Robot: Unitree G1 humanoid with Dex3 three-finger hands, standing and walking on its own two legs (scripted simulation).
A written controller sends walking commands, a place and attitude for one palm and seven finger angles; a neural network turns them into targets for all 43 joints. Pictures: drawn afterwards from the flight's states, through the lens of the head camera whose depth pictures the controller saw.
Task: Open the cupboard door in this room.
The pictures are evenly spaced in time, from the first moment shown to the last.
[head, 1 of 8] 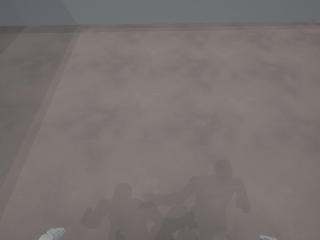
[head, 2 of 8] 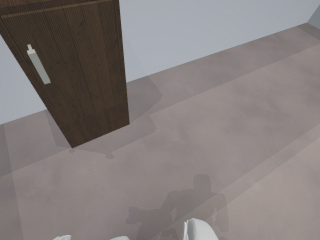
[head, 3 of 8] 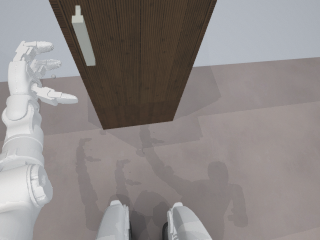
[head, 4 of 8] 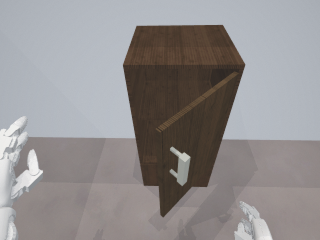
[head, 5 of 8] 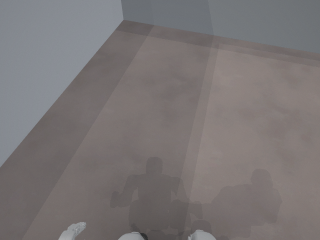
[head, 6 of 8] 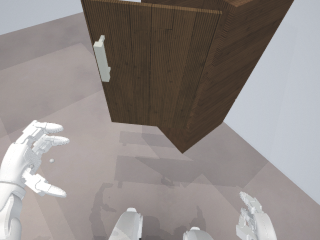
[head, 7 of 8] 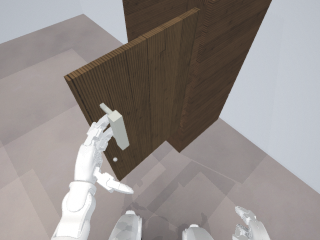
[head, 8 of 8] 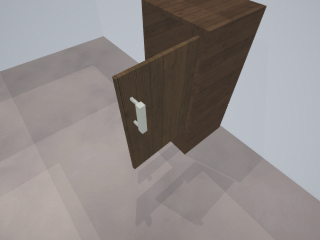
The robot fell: no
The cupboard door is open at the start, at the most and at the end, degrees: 0 94 92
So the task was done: yes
